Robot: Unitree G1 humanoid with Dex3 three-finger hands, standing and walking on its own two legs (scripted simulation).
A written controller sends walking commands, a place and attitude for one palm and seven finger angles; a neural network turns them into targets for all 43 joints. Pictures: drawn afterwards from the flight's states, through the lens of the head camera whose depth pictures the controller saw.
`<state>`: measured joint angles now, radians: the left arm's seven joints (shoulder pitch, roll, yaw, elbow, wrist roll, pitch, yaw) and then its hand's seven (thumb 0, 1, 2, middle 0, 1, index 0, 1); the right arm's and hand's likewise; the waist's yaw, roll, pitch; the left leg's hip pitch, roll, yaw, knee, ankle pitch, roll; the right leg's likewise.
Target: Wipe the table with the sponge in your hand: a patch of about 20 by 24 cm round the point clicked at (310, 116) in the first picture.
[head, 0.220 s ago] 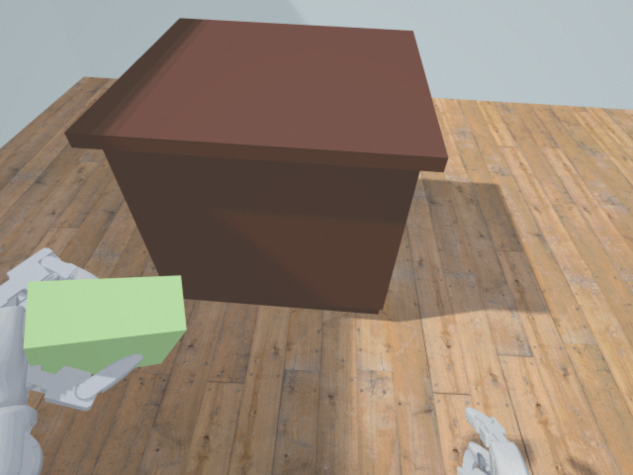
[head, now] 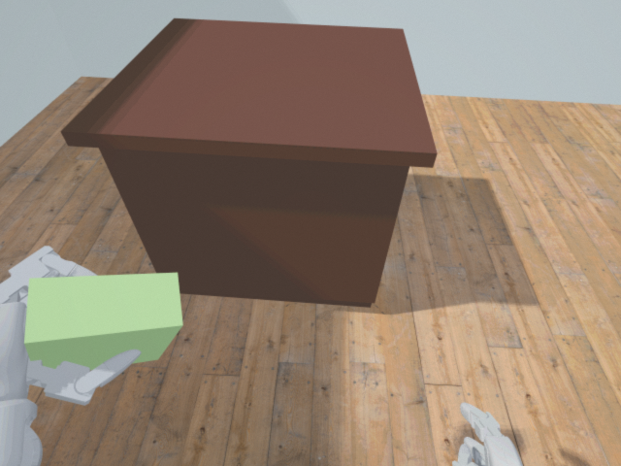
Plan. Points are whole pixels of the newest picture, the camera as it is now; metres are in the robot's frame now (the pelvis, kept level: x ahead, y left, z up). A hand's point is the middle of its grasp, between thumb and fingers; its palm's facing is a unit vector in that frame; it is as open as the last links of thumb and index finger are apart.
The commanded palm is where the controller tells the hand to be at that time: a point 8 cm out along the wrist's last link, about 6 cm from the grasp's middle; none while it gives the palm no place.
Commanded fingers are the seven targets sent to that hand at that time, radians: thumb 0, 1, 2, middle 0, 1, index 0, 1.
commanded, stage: stand and wait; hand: left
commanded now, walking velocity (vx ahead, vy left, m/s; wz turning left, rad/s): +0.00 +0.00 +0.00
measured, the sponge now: (126, 324) +0.22 +0.21 +0.14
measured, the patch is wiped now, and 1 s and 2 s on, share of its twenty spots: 0.00 0.00 0.00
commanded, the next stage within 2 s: turn to face it in 0.14 s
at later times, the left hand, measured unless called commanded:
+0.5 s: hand (85, 321) +0.22 +0.24 +0.15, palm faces +0.39 -0.84 -0.37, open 9.7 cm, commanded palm +0.17 +0.27 +0.18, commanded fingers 0.00 0.10 1.30 -1.20 -1.60 -1.20 -1.60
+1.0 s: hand (150, 303) +0.24 +0.18 +0.15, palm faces +0.20 -0.87 -0.46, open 9.6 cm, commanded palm +0.20 +0.23 +0.18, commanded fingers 0.00 0.10 1.30 -1.20 -1.60 -1.20 -1.60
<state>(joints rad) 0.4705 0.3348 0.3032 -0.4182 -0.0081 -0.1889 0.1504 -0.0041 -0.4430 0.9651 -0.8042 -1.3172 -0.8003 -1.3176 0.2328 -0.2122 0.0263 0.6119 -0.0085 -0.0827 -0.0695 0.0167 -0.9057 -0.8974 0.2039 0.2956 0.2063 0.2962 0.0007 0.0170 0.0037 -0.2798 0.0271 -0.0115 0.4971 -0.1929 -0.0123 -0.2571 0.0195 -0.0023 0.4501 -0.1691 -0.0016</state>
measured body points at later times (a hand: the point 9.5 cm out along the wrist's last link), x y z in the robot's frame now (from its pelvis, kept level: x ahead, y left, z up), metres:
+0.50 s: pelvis -0.01 +0.00 -0.01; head +0.00 +0.01 +0.44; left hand +0.19 +0.28 +0.17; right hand +0.16 -0.23 -0.08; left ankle +0.05 +0.13 -0.74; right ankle +0.05 -0.12 -0.74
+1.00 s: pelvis -0.03 +0.00 -0.02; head -0.01 -0.02 +0.43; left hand +0.22 +0.23 +0.18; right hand +0.07 -0.27 -0.11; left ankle +0.05 +0.12 -0.74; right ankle +0.01 -0.11 -0.72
